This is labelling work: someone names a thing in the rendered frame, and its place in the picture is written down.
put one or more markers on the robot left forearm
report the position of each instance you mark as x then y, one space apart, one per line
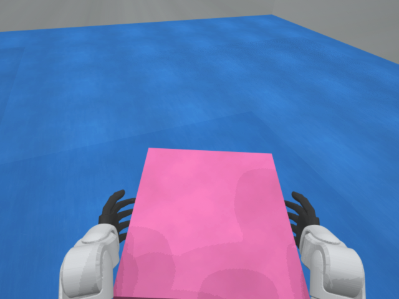
87 269

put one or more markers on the carton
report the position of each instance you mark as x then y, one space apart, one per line
209 225

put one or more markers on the robot left hand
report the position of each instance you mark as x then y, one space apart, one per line
110 215

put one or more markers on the robot right forearm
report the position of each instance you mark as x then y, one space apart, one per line
336 272

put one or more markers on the robot right hand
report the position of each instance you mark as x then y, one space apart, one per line
306 215

